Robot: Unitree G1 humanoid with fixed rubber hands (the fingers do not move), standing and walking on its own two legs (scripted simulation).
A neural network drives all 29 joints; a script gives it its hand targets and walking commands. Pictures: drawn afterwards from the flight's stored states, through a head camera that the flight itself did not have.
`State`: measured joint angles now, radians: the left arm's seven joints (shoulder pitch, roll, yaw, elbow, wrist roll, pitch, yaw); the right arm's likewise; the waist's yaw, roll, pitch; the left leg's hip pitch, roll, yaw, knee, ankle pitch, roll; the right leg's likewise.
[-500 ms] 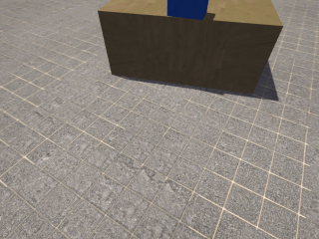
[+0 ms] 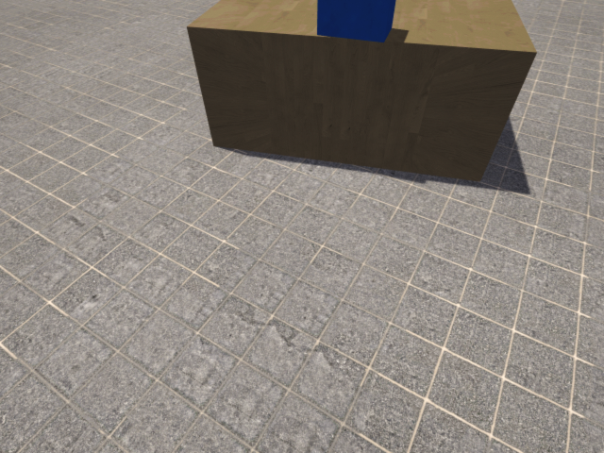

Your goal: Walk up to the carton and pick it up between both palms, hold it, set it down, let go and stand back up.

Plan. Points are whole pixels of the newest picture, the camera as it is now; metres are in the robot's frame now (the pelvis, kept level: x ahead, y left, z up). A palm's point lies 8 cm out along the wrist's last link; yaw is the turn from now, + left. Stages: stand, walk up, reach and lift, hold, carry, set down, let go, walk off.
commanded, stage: stand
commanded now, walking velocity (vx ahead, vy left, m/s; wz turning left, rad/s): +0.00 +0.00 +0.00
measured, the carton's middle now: (357, 4) +1.80 -0.16 -0.01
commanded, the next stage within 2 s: walk up in 0.52 s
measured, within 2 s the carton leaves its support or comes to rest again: neither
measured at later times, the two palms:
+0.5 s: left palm out of the picture -0.05 +0.20 -0.15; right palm out of the picture -0.05 -0.20 -0.15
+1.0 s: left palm out of the picture +0.09 +0.21 -0.12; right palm out of the picture -0.08 -0.28 -0.14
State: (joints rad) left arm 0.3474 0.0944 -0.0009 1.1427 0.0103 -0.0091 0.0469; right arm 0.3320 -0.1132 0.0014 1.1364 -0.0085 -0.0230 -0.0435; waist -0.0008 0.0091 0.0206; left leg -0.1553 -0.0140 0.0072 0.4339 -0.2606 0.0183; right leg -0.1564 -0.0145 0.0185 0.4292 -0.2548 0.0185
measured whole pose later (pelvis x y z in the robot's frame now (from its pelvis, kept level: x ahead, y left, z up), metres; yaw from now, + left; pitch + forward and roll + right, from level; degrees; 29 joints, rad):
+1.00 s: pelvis +0.03 -0.05 +0.00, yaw -4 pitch -2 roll +0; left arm 0.31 0.25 0.04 0.99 0.04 -0.03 -0.03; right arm 0.47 -0.22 -0.04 1.15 -0.05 -0.05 -0.03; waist -0.05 0.02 -0.01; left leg -0.03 0.08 0.05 0.38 -0.40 0.04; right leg -0.49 -0.06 -0.03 0.87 -0.37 0.03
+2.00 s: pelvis +0.55 -0.19 -0.01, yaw -8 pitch -4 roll +1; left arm 0.27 0.22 0.01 0.78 0.04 -0.05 -0.05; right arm 0.53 -0.21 0.00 0.98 -0.03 -0.09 0.01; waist -0.04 -0.04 0.03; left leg -0.01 0.00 0.18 0.44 -0.37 0.03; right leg -0.61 -0.11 -0.01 0.83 -0.04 0.00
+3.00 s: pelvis +1.03 -0.19 +0.00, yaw -6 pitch -3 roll +0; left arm 0.33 0.24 -0.01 0.77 0.05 -0.03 -0.02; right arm 0.55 -0.21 -0.01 0.89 -0.02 -0.06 0.01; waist -0.05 -0.03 0.05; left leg -0.12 -0.04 0.09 0.45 -0.28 0.07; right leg -0.55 -0.08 -0.02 0.94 -0.19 -0.01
